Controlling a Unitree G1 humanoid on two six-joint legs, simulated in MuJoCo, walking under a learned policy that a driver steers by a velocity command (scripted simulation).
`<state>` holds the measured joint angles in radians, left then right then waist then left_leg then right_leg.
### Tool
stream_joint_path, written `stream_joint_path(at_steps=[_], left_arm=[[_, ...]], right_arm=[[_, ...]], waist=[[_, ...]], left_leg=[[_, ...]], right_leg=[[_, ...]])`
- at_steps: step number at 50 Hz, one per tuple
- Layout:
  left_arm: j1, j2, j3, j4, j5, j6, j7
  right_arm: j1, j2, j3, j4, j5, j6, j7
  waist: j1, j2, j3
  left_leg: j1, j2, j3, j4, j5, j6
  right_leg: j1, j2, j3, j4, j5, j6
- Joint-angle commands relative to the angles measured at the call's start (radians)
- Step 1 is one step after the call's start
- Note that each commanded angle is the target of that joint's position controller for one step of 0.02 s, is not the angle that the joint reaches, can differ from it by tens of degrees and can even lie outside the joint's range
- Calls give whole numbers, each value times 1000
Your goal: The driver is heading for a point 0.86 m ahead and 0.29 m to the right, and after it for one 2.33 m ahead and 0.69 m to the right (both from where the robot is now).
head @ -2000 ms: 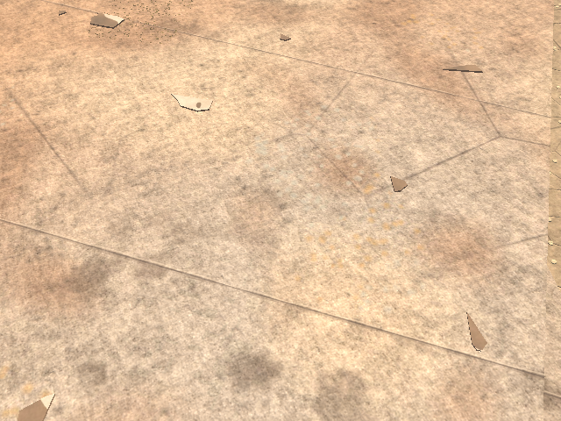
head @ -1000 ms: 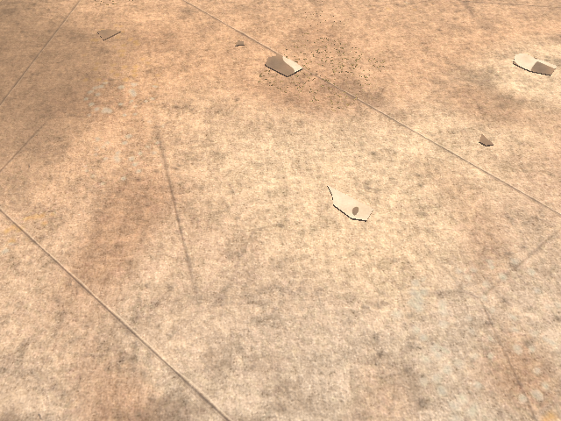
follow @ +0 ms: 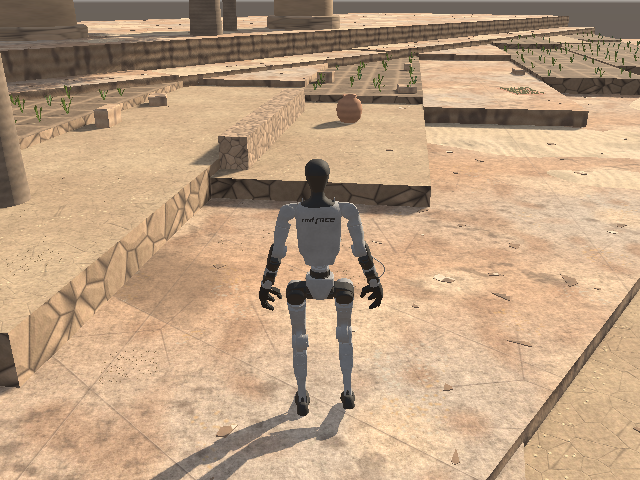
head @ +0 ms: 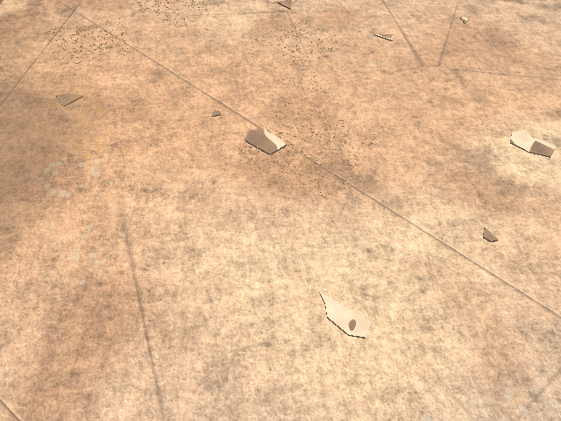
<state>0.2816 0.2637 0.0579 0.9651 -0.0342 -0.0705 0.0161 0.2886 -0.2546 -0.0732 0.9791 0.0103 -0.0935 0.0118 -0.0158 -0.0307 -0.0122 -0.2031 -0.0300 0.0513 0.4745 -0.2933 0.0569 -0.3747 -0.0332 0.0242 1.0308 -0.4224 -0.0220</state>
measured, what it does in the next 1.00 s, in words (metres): walks ahead: right foot, then left foot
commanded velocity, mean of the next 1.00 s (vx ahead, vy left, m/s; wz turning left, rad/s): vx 0.47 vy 0.00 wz -0.15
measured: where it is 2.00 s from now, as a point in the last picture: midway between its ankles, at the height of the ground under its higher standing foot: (346, 279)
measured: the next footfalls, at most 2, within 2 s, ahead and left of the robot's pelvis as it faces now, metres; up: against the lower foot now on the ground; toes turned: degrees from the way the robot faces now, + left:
right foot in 0.34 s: +0.35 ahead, -0.16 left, +0.00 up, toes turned -2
left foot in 0.88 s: +0.65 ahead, +0.07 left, +0.00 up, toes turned -8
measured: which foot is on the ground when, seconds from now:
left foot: down 0.00-0.36, up 0.38-0.86, down 0.88-1.00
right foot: up 0.00-0.32, down 0.34-0.88, up 0.90-1.00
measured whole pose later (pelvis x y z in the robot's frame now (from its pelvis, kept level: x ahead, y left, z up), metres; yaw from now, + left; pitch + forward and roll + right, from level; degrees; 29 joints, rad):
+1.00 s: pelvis +0.53 -0.03 +0.00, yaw -11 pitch +2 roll +0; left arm 0.35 0.28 0.07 0.93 -0.04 -0.06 0.02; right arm 0.08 -0.24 -0.05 0.87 0.00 -0.11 0.01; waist 0.04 -0.03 0.03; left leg -0.36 0.01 0.05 0.48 -0.15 0.01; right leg -0.36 -0.01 0.07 1.14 -0.43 -0.04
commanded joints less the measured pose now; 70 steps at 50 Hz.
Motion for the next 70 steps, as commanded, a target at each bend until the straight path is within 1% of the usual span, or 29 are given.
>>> stream_joint_path(at_steps=[1, 3, 7, 13, 15, 17, 18, 19, 20, 21, 22, 23, 26, 31, 39, 42, 43, 44, 45, 46, 47, 48, 49, 51, 55, 61, 65, 68, 70], left_arm=[[-141, 89, 23, -100, 3, -41, -16], [-154, 57, 19, -104, 10, -32, -28], [-297, 7, -4, -152, 16, -22, -37], [-384, 63, 0, -192, 6, -18, -53], [-308, 102, 19, -177, 10, -21, -55], [-10, 169, 62, -86, 10, -14, -44], [128, 261, 82, -60, 31, -11, -37], [156, 242, 71, -48, 21, -9, -43], [73, 177, 48, -60, 14, -16, -47], [-16, 138, 35, -82, 19, -22, -45], [-89, 115, 27, -92, 31, -29, -49], [-133, 86, 19, -96, 42, -37, -52], [-124, 78, 15, -76, 41, -44, -51], [-7, 128, 23, -41, 32, -36, -19], [134, 139, 32, -4, 10, -8, 1], [120, 161, 46, -12, 10, 7, 7], [105, 155, 45, -21, 11, 11, 7], [91, 121, 33, -39, 17, 11, 4], [92, 58, 12, -79, 43, 11, 3], [221, -23, -7, -104, 8, -9, -2], [171, 100, 19, -85, -14, -14, 2], [85, 143, 33, -104, -18, -13, 3], [56, 125, 35, -106, -12, -9, 7], [46, 89, 43, -118, -1, 7, 2], [-10, 48, 39, -170, 2, 38, -8], [-184, 38, 23, -241, 12, 32, -43], [-285, 47, 17, -300, 11, 35, -67], [-228, 97, 41, -315, 12, 42, -75], [53, 197, 98, -246, 15, 46, -59]], right_arm=[[73, -88, -1, -18, -4, -11, 0], [94, -80, 7, -8, -7, 2, -6], [94, -143, -2, -4, -7, 12, -28], [135, -152, -14, 38, 13, 13, -28], [106, -167, -21, 34, 11, 21, -28], [90, -138, -10, 22, 0, 35, -30], [181, -47, 17, 1, -13, 29, -24], [206, 7, 36, 9, 0, 6, -18], [119, -93, 9, -12, 28, -16, -11], [32, -128, 2, -41, 44, -28, -11], [-5, -124, -1, -47, 32, -29, -19], [0, -118, -10, -42, 16, -19, -27], [30, -64, -8, -33, 9, 16, -30], [-175, -78, -15, -108, -14, 13, -31], [-421, -68, 8, -187, 6, -17, 7], [-367, -121, -5, -187, 12, -32, 12], [-277, -148, -19, -165, 10, -36, 8], [-113, -197, -41, -126, 0, -42, 0], [72, -276, -59, -105, -11, -38, -9], [88, -312, -64, -86, -16, -25, -1], [37, -185, -33, -111, -13, -25, 0], [-27, -127, -16, -123, -8, -25, -2], [-87, -112, -9, -128, -13, -25, -1], [-136, -86, -3, -119, -27, -24, -3], [-125, -115, -17, -96, -23, -31, -13], [-86, -166, -32, -87, -16, -15, -30], [-21, -199, -43, -70, 3, 9, -31], [-34, -241, -55, -78, 17, 31, -35], [-57, -234, -50, -95, 17, 48, -41]], waist=[[-33, 102, 59], [-25, 123, 57], [-43, 106, 93], [-32, 118, 127], [26, 127, 68], [163, 106, -107], [148, -93, -258], [134, -261, -364], [130, -177, -228], [106, -120, -110], [71, -42, -40], [33, -41, -17], [-11, -49, 6], [28, -6, 69], [96, -26, 95], [48, -69, 64], [0, -75, 17], [-72, -54, -105], [-126, 96, -292], [-43, 428, -391], [-65, 274, -288], [-68, 191, -158], [-38, 113, -92], [6, 141, -23], [21, 104, 25], [-26, 74, 76], [-49, 73, 105], [13, 118, 41], [164, 84, -98]], left_leg=[[328, 307, -389, -278, 170, 163], [275, 266, -285, -304, 289, 147], [149, 225, -166, -350, 310, 140], [203, 288, -133, -337, 340, 112], [242, 290, -106, -228, 578, 87], [116, 206, -37, 134, 698, 33], [-226, 89, 3, 525, 340, -23], [-417, -34, -98, 782, -257, -44], [-523, 31, -174, 883, -236, -17], [-549, 83, -145, 877, -152, 6], [-505, 132, -127, 816, -61, 10], [-439, 168, -134, 750, -6, 13], [-361, 192, -126, 653, 43, 0], [-496, 178, -116, 349, 292, -56], [-397, 93, -103, 20, 374, -79], [-267, 74, -102, -26, 270, -57], [-140, 60, -85, -48, 237, -35], [106, 101, -113, -19, 232, 8], [410, 305, -321, 15, 200, 61], [644, 487, -770, -132, -19, 201], [558, 441, -734, -177, -136, 166], [422, 404, -550, -186, -94, 117], [288, 363, -439, -211, 20, 99], [135, 310, -285, -270, 132, 89], [83, 313, -137, -338, 273, 124], [118, 287, 62, -362, 347, 101], [245, 324, 117, -310, 419, 78], [303, 331, 164, -125, 834, 48], [169, 261, 201, 293, 915, -17]], right_leg=[[-481, -93, 38, 84, 125, -37], [-413, -95, 2, -17, 188, -16], [-292, -51, -51, -323, 345, 27], [-194, -29, -34, -489, 425, -22], [-67, 4, -58, -497, 378, -56], [333, 20, -58, -481, 339, -106], [699, -229, 307, -508, 192, -225], [790, -365, 732, -737, -35, -313], [677, -332, 681, -783, -124, -263], [531, -303, 538, -796, -72, -228], [377, -267, 420, -823, 47, -211], [275, -229, 334, -843, 141, -193], [157, -189, 217, -909, 223, -201], [199, -168, 169, -944, 316, -206], [297, -168, 170, -837, 340, -175], [329, -195, 221, -745, 414, -152], [318, -167, 210, -659, 518, -134], [239, -103, 170, -461, 550, -104], [51, -6, 88, -134, 278, -62], [-295, 102, 56, 148, -188, -19], [-382, 27, 132, 261, -155, -22], [-411, -12, 109, 262, -55, -30], [-363, -55, 92, 237, 29, -23], [-287, -105, 93, 162, 117, -18], [-325, -126, 77, 74, 203, -1], [-303, -101, -2, -248, 446, 0], [-311, -76, -53, -359, 390, -33], [-161, 10, -130, -380, 242, -88], [234, 97, -138, -490, 346, -149]])
Velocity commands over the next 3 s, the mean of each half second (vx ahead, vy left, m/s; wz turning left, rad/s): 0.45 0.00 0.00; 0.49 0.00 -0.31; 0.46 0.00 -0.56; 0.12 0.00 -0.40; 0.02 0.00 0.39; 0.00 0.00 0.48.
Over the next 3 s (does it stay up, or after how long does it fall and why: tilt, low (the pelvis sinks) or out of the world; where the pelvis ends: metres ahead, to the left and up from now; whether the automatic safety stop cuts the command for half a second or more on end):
stays up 0.96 -0.18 -0.01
